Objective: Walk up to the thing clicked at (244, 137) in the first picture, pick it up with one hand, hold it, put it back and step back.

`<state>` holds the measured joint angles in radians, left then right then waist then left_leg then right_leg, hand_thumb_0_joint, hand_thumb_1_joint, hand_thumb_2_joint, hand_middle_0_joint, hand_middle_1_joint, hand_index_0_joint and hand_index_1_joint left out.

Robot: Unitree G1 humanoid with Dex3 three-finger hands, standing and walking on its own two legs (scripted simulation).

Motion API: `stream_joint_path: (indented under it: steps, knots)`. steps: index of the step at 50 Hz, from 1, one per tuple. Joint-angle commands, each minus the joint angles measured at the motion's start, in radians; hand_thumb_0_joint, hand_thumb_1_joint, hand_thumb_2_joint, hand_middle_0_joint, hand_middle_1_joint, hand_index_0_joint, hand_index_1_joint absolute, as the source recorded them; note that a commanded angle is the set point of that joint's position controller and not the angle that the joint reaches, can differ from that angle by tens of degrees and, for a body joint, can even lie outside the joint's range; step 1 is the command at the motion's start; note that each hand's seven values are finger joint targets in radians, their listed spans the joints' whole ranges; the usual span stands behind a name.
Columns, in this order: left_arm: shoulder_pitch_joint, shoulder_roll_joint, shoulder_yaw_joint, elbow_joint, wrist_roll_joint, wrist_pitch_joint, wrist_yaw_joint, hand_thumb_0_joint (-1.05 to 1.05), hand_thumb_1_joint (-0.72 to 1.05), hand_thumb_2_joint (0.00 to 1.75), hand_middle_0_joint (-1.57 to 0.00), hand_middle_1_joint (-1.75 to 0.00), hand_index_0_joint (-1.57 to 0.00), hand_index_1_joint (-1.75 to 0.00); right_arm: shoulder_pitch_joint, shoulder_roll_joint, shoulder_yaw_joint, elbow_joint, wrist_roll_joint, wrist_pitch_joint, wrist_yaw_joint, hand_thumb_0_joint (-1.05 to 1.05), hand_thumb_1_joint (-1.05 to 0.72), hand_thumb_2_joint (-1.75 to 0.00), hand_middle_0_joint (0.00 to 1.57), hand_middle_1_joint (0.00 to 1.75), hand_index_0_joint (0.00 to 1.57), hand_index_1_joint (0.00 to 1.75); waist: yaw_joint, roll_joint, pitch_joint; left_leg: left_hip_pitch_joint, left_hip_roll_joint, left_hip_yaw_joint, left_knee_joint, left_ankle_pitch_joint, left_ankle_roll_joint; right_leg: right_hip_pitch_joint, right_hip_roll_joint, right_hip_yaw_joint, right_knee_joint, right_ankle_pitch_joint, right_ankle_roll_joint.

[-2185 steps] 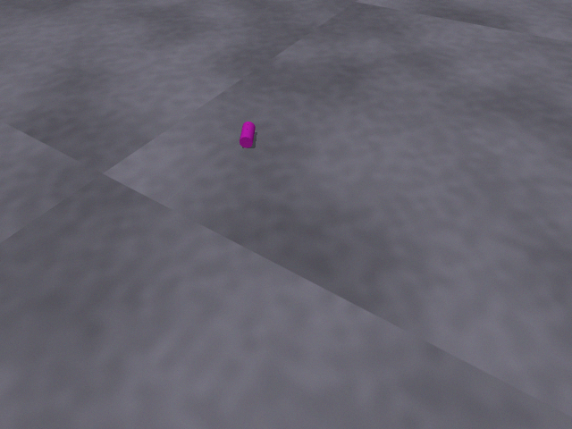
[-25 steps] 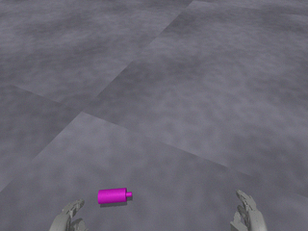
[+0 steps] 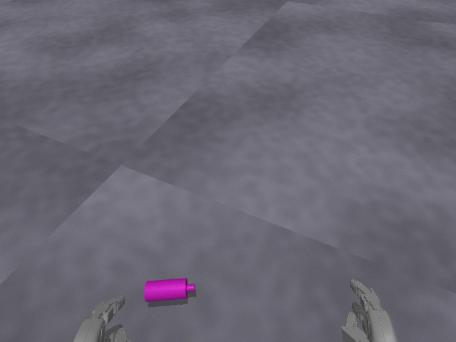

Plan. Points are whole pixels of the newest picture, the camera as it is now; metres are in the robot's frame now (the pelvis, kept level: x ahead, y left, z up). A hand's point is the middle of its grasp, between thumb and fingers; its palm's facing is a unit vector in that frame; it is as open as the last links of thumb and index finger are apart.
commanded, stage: stand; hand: left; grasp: from above
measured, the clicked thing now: (171, 289) +0.47 +0.24 -0.67
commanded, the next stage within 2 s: none
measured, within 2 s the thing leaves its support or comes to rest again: neither
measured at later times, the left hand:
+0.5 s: hand out of the picture +0.08 +0.25 -0.11, palm faces +0.04 -0.94 -0.33, open 7.4 cm
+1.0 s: hand out of the picture +0.03 +0.26 -0.10, palm faces +0.03 -0.94 -0.34, open 7.4 cm
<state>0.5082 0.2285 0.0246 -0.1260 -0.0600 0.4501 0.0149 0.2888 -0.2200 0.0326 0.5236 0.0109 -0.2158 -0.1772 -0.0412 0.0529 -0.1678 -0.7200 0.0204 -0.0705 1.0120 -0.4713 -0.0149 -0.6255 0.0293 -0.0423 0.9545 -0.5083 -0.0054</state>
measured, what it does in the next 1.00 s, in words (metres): rises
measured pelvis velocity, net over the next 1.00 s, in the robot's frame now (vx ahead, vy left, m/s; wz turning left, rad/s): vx -0.01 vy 0.02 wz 0.01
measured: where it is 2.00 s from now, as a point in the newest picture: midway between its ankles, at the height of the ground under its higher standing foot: outside the picture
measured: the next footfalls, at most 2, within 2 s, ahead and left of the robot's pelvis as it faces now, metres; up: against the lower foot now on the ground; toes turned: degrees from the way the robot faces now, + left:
none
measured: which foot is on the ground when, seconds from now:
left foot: down 0.00-1.00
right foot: down 0.00-1.00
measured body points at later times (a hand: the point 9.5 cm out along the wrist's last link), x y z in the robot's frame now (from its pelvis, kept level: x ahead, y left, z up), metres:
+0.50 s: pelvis +0.00 +0.02 +0.05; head +0.01 +0.02 +0.49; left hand +0.07 +0.30 -0.08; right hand +0.08 -0.26 -0.08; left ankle +0.02 +0.12 -0.68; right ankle -0.02 -0.12 -0.68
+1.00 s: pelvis -0.01 +0.02 +0.07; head -0.01 +0.01 +0.51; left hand +0.03 +0.31 -0.07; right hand +0.06 -0.26 -0.08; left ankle +0.02 +0.12 -0.68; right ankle -0.02 -0.12 -0.68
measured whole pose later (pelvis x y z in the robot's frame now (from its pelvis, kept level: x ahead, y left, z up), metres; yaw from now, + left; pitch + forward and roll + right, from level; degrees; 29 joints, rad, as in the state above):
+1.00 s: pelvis -0.01 +0.02 +0.07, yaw +0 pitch -4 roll +0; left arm 0.17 0.30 0.04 1.13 0.03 0.00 0.02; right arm 0.13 -0.29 -0.04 1.12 -0.02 0.00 -0.01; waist 0.01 0.02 0.06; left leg -0.16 -0.02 -0.03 0.39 -0.17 0.02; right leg -0.09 -0.03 -0.01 0.37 -0.22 0.03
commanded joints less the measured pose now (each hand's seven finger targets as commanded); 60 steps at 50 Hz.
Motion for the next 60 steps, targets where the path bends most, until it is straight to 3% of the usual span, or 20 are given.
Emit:
stream_joint_path:
  steps: [1,3,4,5,6,7,9,12,17,25,31,36,40,45,49,52,60]
  knots:
    - [-0.042,0.121,0.081,-0.213,0.007,-0.051,0.014,0.0,0.9,0.9,-0.2,-0.3,-0.2,-0.3,-0.066,-0.12,-0.05,-0.161,-0.002,-0.062,-0.016,0.0,-0.9,-0.9,0.2,0.3,0.2,0.3,-0.003,-0.019,-0.052,0.131,-0.02,0.033,-0.147,0.167,0.036,-0.011,0.001,-0.006,-0.184,0.19,0.01]
    - [0.002,0.086,0.05,-0.17,0.005,-0.047,0.01,0.0,0.9,0.9,-0.2,-0.3,-0.2,-0.3,-0.065,-0.117,-0.049,-0.165,-0.001,-0.062,-0.017,0.0,-0.9,-0.9,0.2,0.3,0.2,0.3,-0.007,-0.032,-0.069,0.139,-0.022,0.033,-0.142,0.192,0.037,0.002,0.0,-0.005,-0.179,0.217,0.011]
    - [-0.33,0.194,0.059,0.181,0.13,-0.26,0.049,0.0,0.9,0.9,-0.2,-0.3,-0.2,-0.3,-0.123,-0.224,-0.088,0.089,-0.122,0.04,0.043,0.0,-0.9,-0.9,0.2,0.3,0.2,0.3,0.076,-0.059,0.16,0.146,0.018,-0.013,-0.251,0.363,0.078,0.202,-0.079,0.073,-0.209,0.232,-0.027]
    - [-0.227,0.21,0.085,0.334,0.129,-0.327,0.043,0.0,0.9,0.9,-0.2,-0.3,-0.2,-0.3,-0.141,-0.232,-0.109,0.107,-0.119,0.078,0.071,0.0,-0.9,-0.9,0.2,0.3,0.2,0.3,0.076,-0.128,0.073,0.219,0.002,0.023,-0.229,0.341,0.092,0.21,-0.1,0.152,-0.267,0.212,-0.062]
    - [-0.226,0.224,0.083,0.376,0.132,-0.362,0.038,0.0,0.9,0.9,-0.2,-0.3,-0.2,-0.3,-0.137,-0.23,-0.109,0.099,-0.119,0.094,0.089,0.0,-0.9,-0.9,0.2,0.3,0.2,0.3,0.055,-0.152,0.051,0.262,0.0,0.024,-0.227,0.343,0.092,0.204,-0.119,0.19,-0.276,0.235,-0.084]
    - [-0.246,0.214,0.074,0.401,0.132,-0.38,0.03,0.0,0.9,0.9,-0.2,-0.3,-0.2,-0.3,-0.109,-0.224,-0.102,0.099,-0.122,0.107,0.103,0.0,-0.9,-0.9,0.2,0.3,0.2,0.3,0.036,-0.084,0.074,0.264,0.001,0.007,-0.256,0.344,0.084,0.187,-0.096,0.176,-0.271,0.25,-0.077]
    - [-0.284,0.218,0.065,0.484,0.124,-0.408,0.023,0.0,0.9,0.9,-0.2,-0.3,-0.2,-0.3,-0.11,-0.196,-0.094,0.146,-0.073,0.114,0.138,0.0,-0.9,-0.9,0.2,0.3,0.2,0.3,0.06,-0.034,0.032,0.326,0.008,-0.007,-0.307,0.341,0.082,0.283,-0.108,0.142,-0.255,0.31,-0.051]
    - [-0.298,0.199,0.073,0.601,0.107,-0.417,0.024,0.0,0.9,0.9,-0.2,-0.3,-0.2,-0.3,-0.147,-0.203,-0.11,0.184,-0.058,0.127,0.156,0.0,-0.9,-0.9,0.2,0.3,0.2,0.3,0.077,-0.07,0.031,0.389,0.012,-0.016,-0.33,0.352,0.076,0.277,-0.108,0.14,-0.304,0.301,-0.036]
    - [-0.339,0.203,0.072,0.766,0.109,-0.447,0.029,0.0,0.9,0.9,-0.2,-0.3,-0.2,-0.3,-0.164,-0.211,-0.115,0.26,-0.061,0.154,0.16,0.0,-0.9,-0.9,0.2,0.3,0.2,0.3,0.069,-0.056,0.09,0.411,0.026,-0.049,-0.424,0.266,0.084,0.319,-0.109,0.13,-0.386,0.246,-0.027]
    - [-0.334,0.205,0.062,0.964,0.094,-0.461,0.03,0.0,0.9,0.9,-0.2,-0.3,-0.2,-0.3,-0.153,-0.236,-0.112,0.378,-0.054,0.169,0.146,0.0,-0.9,-0.9,0.2,0.3,0.2,0.3,0.061,-0.012,0.136,0.499,0.063,-0.092,-0.57,0.371,0.074,0.411,-0.107,0.104,-0.477,0.333,-0.018]
    - [-0.34,0.221,0.055,1.075,0.09,-0.464,0.032,0.0,0.9,0.9,-0.2,-0.3,-0.2,-0.3,-0.158,-0.243,-0.109,0.447,-0.041,0.183,0.14,0.0,-0.9,-0.9,0.2,0.3,0.2,0.3,0.056,-0.027,0.172,0.547,0.061,-0.078,-0.632,0.373,0.058,0.469,-0.121,0.106,-0.568,0.346,-0.008]
    - [-0.346,0.231,0.05,1.133,0.091,-0.464,0.03,0.0,0.9,0.9,-0.2,-0.3,-0.2,-0.3,-0.17,-0.25,-0.106,0.484,-0.037,0.184,0.141,0.0,-0.9,-0.9,0.2,0.3,0.2,0.3,0.056,-0.026,0.188,0.574,0.067,-0.081,-0.681,0.353,0.051,0.486,-0.124,0.102,-0.606,0.345,-0.003]
    - [-0.362,0.234,0.047,1.163,0.093,-0.463,0.029,0.0,0.9,0.9,-0.2,-0.3,-0.2,-0.3,-0.182,-0.253,-0.105,0.504,-0.038,0.191,0.142,0.0,-0.9,-0.9,0.2,0.3,0.2,0.3,0.053,-0.032,0.216,0.551,0.068,-0.084,-0.715,0.257,0.047,0.49,-0.125,0.101,-0.628,0.313,0.001]
    - [-0.362,0.242,0.043,1.195,0.093,-0.466,0.026,0.0,0.9,0.9,-0.2,-0.3,-0.2,-0.3,-0.202,-0.261,-0.106,0.52,-0.035,0.196,0.147,0.0,-0.9,-0.9,0.2,0.3,0.2,0.3,0.055,-0.046,0.219,0.555,0.069,-0.085,-0.727,0.224,0.047,0.49,-0.129,0.104,-0.657,0.284,0.001]
    - [-0.368,0.254,0.044,1.207,0.09,-0.47,0.026,0.0,0.9,0.9,-0.2,-0.3,-0.2,-0.3,-0.201,-0.26,-0.101,0.533,-0.035,0.195,0.15,0.0,-0.9,-0.9,0.2,0.3,0.2,0.3,0.053,-0.047,0.207,0.571,0.067,-0.076,-0.72,0.265,0.047,0.496,-0.137,0.108,-0.67,0.311,0.0]
    - [-0.377,0.255,0.042,1.215,0.087,-0.473,0.026,0.0,0.9,0.9,-0.2,-0.3,-0.2,-0.3,-0.203,-0.26,-0.098,0.541,-0.032,0.191,0.151,0.0,-0.9,-0.9,0.2,0.3,0.2,0.3,0.053,-0.06,0.187,0.608,0.074,-0.07,-0.712,0.354,0.047,0.507,-0.147,0.116,-0.674,0.352,-0.003]
    - [-0.399,0.268,0.04,1.223,0.084,-0.474,0.024,0.0,0.9,0.9,-0.2,-0.3,-0.2,-0.3,-0.203,-0.275,-0.09,0.556,-0.03,0.194,0.151,0.0,-0.9,-0.9,0.2,0.3,0.2,0.3,0.047,-0.059,0.184,0.602,0.076,-0.062,-0.711,0.396,0.044,0.529,-0.149,0.117,-0.689,0.377,-0.002]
